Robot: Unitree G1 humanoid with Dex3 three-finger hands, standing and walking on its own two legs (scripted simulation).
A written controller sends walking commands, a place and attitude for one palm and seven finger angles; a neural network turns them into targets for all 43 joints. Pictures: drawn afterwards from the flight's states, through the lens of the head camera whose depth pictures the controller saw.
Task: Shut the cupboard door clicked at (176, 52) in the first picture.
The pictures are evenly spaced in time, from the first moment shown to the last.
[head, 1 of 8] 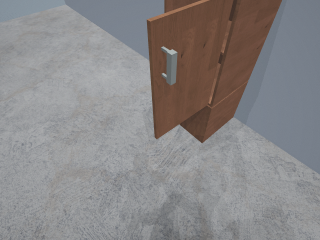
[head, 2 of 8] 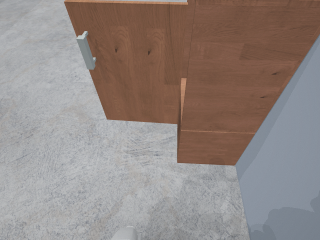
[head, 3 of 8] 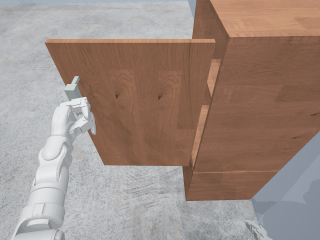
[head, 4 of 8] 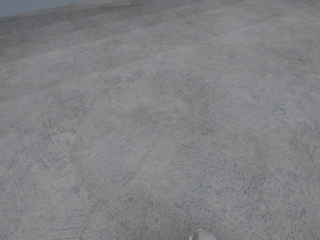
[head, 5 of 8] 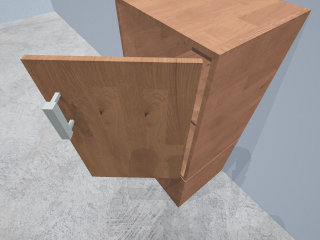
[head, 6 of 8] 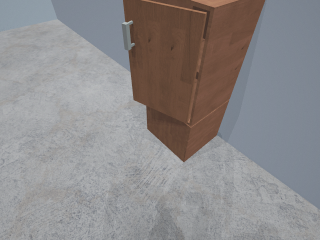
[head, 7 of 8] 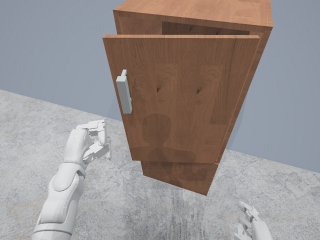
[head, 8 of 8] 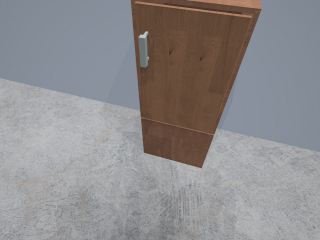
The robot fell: no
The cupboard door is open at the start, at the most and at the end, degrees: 88 88 0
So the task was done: yes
